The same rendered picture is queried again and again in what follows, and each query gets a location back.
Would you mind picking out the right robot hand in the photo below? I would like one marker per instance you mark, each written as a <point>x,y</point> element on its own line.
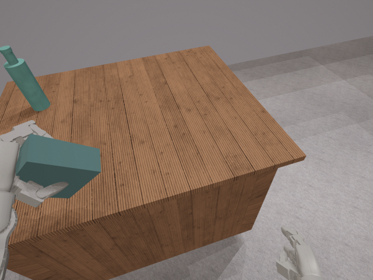
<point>303,258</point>

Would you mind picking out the left robot hand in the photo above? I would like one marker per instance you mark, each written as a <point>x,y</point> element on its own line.
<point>30,193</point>

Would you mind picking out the left robot forearm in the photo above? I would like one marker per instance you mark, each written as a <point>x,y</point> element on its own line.
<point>8,222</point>

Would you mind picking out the table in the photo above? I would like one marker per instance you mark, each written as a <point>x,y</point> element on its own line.
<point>187,157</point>

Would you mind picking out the sponge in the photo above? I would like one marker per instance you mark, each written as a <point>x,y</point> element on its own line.
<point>47,161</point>

